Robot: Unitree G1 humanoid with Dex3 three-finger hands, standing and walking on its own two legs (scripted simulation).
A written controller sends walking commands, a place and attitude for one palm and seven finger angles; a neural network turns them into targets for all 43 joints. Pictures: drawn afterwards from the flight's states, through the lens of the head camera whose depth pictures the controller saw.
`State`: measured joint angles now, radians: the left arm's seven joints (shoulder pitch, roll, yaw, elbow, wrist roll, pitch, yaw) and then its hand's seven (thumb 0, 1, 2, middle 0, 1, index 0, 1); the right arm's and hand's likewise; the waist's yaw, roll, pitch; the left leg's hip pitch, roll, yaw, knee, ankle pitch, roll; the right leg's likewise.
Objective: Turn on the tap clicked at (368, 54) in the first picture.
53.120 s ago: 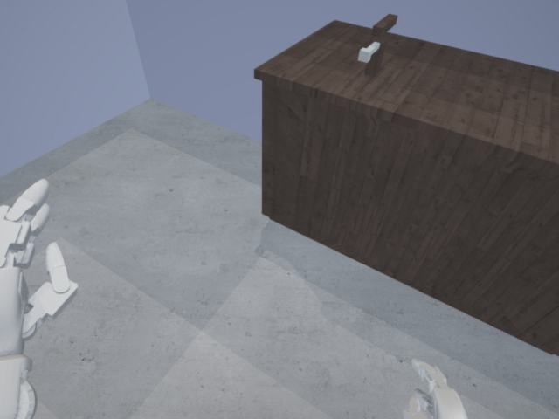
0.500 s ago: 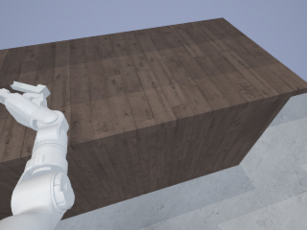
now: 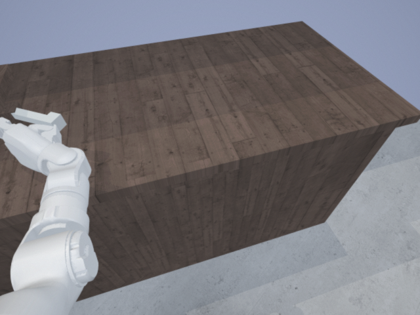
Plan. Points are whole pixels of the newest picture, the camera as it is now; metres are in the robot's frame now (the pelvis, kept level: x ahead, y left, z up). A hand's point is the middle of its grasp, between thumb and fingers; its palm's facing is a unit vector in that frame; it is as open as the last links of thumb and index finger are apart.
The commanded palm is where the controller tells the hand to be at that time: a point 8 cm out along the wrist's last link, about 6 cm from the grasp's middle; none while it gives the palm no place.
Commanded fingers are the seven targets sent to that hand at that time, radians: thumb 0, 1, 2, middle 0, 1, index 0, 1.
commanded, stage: push the lever round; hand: left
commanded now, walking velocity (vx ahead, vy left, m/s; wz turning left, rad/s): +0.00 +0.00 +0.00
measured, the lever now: (54, 122) +0.46 +0.31 +0.13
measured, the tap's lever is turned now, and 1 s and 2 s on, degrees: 55 55 55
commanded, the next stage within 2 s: none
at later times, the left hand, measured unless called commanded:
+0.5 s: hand (55, 130) +0.43 +0.30 +0.14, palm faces +0.88 -0.47 -0.09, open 8.5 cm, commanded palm +0.43 +0.31 +0.13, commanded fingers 0.00 0.90 0.90 -0.15 -0.15 -0.15 -0.15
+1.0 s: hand (55, 129) +0.43 +0.30 +0.14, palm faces +0.88 -0.47 -0.07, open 8.5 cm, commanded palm +0.43 +0.31 +0.13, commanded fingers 0.00 0.90 0.90 -0.15 -0.15 -0.15 -0.15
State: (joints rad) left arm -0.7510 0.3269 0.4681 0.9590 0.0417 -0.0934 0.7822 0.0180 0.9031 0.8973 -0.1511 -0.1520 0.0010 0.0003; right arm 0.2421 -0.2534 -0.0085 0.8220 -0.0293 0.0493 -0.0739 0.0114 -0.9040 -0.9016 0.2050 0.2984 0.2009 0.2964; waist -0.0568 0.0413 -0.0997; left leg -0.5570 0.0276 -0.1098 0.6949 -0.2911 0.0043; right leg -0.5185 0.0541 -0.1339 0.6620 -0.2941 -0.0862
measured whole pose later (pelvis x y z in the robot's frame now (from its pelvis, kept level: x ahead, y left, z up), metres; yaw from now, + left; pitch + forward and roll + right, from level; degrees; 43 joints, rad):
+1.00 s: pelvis +0.00 +0.01 +0.00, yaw +0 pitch +7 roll -1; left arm -0.76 0.29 0.46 0.96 0.06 -0.11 0.82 0.02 0.90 0.90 -0.15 -0.15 0.00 0.00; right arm 0.25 -0.24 -0.01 0.82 -0.04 0.03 -0.06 0.01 -0.90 -0.90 0.21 0.30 0.20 0.30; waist -0.06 0.04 -0.10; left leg -0.55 0.02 -0.10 0.70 -0.28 -0.01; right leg -0.51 0.04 -0.12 0.66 -0.29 -0.07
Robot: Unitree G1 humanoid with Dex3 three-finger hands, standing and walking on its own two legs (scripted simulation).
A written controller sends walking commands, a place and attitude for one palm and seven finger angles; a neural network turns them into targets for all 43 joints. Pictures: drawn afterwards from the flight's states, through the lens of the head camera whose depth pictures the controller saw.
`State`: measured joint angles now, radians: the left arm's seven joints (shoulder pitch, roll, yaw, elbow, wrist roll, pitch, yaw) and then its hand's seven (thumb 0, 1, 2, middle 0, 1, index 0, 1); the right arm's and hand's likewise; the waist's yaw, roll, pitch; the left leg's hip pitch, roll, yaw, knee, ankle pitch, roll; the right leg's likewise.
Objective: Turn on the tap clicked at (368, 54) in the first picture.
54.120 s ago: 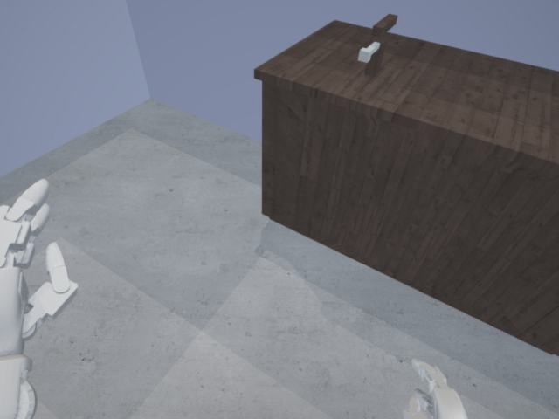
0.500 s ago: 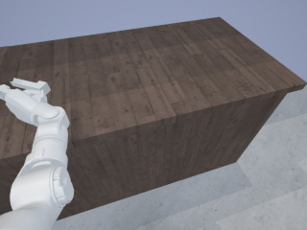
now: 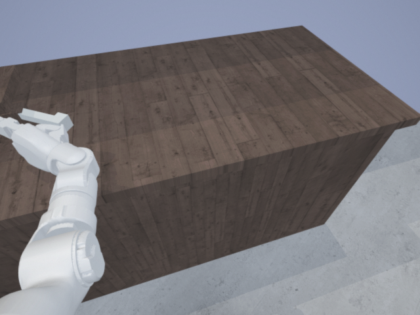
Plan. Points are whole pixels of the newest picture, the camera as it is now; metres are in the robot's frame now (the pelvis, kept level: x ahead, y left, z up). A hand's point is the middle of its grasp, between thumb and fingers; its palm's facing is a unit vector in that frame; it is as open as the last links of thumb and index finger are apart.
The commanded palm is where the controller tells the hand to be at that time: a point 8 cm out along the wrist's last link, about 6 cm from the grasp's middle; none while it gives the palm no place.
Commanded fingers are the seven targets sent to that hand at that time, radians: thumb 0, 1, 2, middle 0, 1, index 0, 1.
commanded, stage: push the lever round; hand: left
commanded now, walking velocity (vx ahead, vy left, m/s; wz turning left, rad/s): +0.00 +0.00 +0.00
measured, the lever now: (61, 123) +0.46 +0.30 +0.13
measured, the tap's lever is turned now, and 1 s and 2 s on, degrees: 55 55 55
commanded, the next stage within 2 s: none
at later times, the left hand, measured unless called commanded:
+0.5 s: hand (62, 130) +0.43 +0.29 +0.13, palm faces +0.88 -0.46 -0.07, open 8.5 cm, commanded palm +0.43 +0.30 +0.13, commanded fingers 0.00 0.90 0.90 -0.15 -0.15 -0.15 -0.15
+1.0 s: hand (62, 129) +0.43 +0.29 +0.13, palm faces +0.89 -0.45 -0.06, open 8.5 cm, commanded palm +0.43 +0.30 +0.13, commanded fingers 0.00 0.90 0.90 -0.15 -0.15 -0.15 -0.15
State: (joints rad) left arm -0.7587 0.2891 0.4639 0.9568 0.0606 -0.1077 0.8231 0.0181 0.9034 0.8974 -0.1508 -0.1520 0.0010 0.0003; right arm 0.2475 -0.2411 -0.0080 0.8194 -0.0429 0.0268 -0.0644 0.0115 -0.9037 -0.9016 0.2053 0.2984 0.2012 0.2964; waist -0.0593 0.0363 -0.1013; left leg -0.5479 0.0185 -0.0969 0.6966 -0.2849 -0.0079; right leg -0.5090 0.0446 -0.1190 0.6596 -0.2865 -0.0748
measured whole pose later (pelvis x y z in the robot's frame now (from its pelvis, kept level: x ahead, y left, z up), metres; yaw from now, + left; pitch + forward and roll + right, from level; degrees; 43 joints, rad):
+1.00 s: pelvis +0.01 -0.01 +0.00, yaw +1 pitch +7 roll +0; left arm -0.72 0.27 0.46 0.90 0.04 -0.12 0.80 0.02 0.90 0.90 -0.15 -0.15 0.00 0.00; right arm 0.24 -0.24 -0.01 0.82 -0.04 0.01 -0.06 0.01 -0.90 -0.90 0.20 0.30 0.20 0.30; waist -0.04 0.04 -0.10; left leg -0.52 0.01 -0.10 0.67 -0.29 -0.01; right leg -0.49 0.04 -0.12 0.65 -0.30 -0.08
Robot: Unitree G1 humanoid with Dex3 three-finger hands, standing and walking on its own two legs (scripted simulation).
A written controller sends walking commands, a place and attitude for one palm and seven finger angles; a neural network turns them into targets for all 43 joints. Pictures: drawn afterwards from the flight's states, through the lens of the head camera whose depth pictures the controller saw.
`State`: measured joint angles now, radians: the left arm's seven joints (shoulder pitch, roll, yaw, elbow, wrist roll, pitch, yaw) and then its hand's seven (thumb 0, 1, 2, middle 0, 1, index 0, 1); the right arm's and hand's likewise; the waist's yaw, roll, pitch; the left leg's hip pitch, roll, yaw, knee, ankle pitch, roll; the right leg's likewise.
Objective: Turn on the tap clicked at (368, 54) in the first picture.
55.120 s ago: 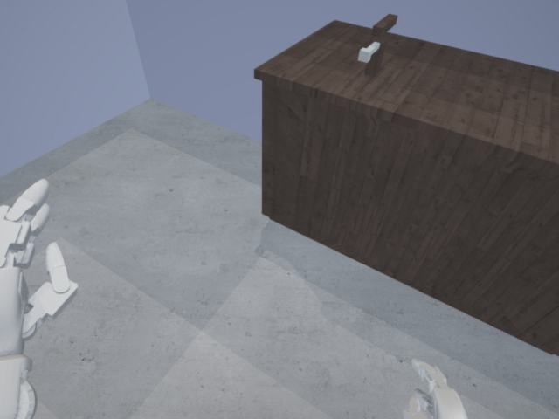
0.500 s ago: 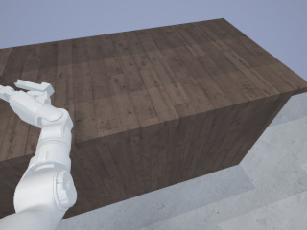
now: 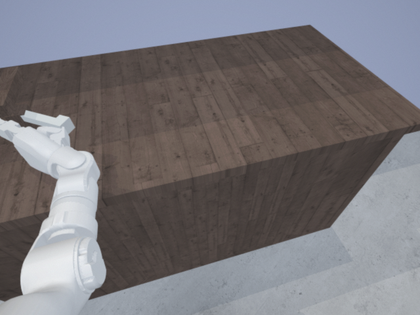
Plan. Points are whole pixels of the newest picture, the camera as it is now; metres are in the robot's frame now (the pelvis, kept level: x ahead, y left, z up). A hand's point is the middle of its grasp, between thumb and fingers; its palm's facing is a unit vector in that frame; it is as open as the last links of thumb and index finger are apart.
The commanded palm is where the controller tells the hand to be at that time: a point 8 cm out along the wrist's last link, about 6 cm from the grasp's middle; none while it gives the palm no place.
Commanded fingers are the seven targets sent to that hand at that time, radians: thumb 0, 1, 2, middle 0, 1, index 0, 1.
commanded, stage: push the lever round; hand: left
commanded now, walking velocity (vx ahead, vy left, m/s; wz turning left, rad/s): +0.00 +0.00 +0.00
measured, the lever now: (62, 125) +0.45 +0.30 +0.13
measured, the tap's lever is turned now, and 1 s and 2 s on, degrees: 55 55 55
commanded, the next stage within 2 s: none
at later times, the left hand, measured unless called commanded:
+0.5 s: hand (63, 133) +0.42 +0.29 +0.13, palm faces +0.88 -0.47 -0.08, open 8.5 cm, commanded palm +0.43 +0.31 +0.13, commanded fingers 0.00 0.90 0.90 -0.15 -0.15 -0.15 -0.15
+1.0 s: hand (62, 133) +0.42 +0.30 +0.13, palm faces +0.88 -0.47 -0.09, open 8.5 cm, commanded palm +0.43 +0.30 +0.13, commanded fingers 0.00 0.90 0.90 -0.15 -0.15 -0.15 -0.15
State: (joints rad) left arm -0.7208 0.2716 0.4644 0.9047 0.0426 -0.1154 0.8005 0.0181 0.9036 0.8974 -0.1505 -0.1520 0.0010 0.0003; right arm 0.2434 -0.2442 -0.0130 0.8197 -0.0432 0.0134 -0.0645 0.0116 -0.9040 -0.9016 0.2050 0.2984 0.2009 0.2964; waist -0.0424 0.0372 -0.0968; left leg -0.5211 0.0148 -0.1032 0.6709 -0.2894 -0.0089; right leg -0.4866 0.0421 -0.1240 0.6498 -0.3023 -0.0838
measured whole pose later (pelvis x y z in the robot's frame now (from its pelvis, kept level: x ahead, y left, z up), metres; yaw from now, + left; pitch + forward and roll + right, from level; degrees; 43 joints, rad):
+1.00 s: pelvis -0.01 +0.00 +0.00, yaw +0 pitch +8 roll -1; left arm -0.75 0.30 0.45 0.94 0.04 -0.09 0.81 0.02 0.90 0.90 -0.15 -0.15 0.00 0.00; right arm 0.24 -0.25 -0.01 0.82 -0.03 0.04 -0.07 0.01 -0.90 -0.90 0.20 0.30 0.20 0.30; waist -0.05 0.04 -0.10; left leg -0.56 0.02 -0.10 0.70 -0.29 0.00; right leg -0.52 0.05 -0.12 0.67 -0.30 -0.08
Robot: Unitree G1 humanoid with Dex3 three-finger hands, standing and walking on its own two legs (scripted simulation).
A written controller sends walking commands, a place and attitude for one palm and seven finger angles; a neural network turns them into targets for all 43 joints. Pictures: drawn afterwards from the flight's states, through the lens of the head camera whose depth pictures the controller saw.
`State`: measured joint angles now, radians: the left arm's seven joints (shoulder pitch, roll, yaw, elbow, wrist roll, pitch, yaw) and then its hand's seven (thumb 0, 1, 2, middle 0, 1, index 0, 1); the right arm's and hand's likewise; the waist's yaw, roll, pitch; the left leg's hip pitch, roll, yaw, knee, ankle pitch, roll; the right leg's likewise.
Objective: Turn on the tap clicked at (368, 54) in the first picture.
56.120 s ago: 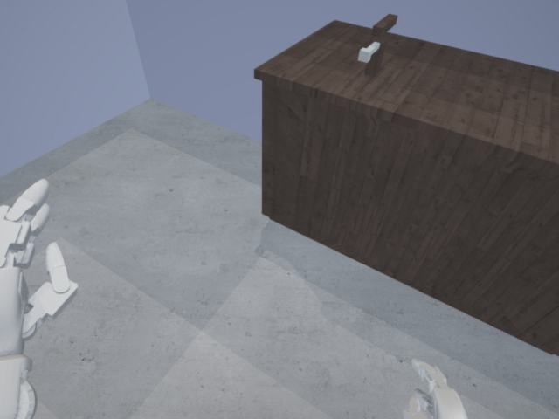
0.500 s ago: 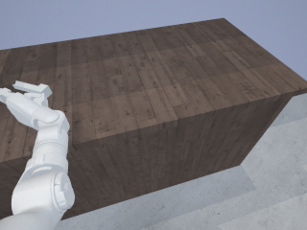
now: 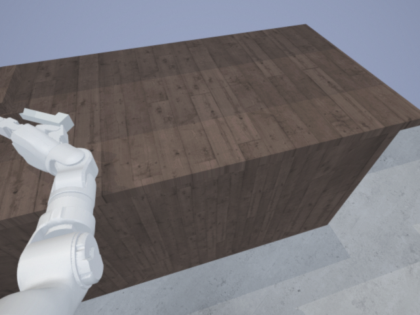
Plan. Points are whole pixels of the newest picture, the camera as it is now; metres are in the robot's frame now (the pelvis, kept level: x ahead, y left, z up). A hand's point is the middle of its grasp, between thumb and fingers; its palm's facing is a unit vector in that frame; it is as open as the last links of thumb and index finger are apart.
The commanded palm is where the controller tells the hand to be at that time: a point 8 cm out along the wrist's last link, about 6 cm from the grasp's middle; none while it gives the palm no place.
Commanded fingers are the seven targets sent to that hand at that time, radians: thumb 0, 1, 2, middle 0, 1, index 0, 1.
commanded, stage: push the lever round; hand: left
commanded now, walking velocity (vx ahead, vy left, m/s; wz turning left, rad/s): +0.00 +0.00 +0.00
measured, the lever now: (62, 123) +0.45 +0.30 +0.13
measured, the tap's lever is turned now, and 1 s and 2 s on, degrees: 55 55 55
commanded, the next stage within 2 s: none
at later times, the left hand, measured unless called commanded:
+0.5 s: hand (61, 131) +0.43 +0.30 +0.13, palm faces +0.88 -0.48 -0.08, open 8.5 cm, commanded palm +0.44 +0.30 +0.13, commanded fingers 0.00 0.90 0.90 -0.15 -0.15 -0.15 -0.15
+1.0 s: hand (61, 130) +0.43 +0.30 +0.14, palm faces +0.88 -0.47 -0.07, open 8.5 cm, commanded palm +0.43 +0.30 +0.13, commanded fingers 0.00 0.90 0.90 -0.15 -0.15 -0.15 -0.15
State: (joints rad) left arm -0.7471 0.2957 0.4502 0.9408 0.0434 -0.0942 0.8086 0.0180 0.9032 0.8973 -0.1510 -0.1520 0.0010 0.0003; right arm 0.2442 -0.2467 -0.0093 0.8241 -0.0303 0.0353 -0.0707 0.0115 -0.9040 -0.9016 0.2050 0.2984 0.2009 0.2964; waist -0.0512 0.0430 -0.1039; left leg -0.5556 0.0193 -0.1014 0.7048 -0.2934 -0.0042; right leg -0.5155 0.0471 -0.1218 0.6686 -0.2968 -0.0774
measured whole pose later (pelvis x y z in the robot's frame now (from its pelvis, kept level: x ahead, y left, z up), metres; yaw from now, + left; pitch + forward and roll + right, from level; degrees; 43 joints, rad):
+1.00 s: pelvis +0.01 +0.00 +0.00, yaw +0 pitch +7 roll -1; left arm -0.73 0.27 0.45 0.91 0.04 -0.10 0.81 0.02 0.90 0.90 -0.15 -0.15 0.00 0.00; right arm 0.24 -0.24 -0.01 0.82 -0.03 0.03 -0.07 0.01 -0.90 -0.90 0.21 0.30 0.20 0.30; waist -0.05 0.04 -0.10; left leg -0.53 0.01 -0.10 0.69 -0.29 -0.01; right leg -0.49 0.04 -0.12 0.66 -0.30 -0.07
